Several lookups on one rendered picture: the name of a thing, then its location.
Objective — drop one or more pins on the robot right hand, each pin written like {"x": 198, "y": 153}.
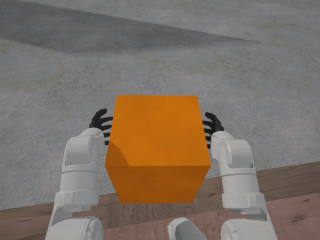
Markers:
{"x": 215, "y": 126}

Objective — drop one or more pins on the robot right forearm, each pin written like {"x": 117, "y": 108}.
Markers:
{"x": 241, "y": 192}

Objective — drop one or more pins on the robot left hand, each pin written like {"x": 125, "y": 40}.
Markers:
{"x": 97, "y": 122}

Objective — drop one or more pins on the carton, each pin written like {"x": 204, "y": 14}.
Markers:
{"x": 157, "y": 150}

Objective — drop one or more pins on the right robot thigh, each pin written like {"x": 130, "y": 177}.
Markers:
{"x": 184, "y": 229}

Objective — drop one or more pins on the robot right upper arm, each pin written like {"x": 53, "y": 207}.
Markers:
{"x": 247, "y": 229}

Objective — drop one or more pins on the robot left forearm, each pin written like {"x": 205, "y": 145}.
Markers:
{"x": 79, "y": 179}

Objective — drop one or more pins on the robot left upper arm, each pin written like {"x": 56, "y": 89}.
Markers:
{"x": 76, "y": 228}

